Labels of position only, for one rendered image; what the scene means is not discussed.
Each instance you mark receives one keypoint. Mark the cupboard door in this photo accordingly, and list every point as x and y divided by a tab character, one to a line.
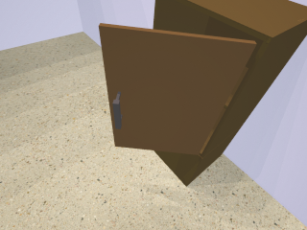
173	85

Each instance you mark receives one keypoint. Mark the handle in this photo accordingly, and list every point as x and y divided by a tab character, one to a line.
117	111

